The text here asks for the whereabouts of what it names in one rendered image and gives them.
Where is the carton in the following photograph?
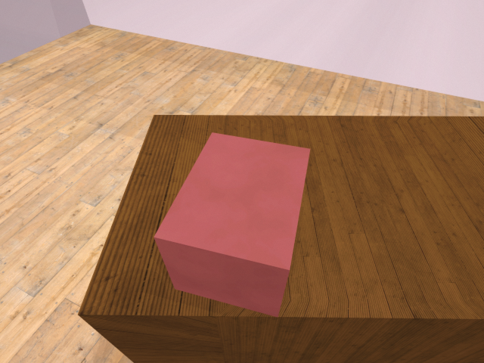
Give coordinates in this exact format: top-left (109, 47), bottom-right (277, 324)
top-left (154, 132), bottom-right (310, 317)

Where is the pedestal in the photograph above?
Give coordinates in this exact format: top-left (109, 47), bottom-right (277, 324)
top-left (78, 115), bottom-right (484, 363)

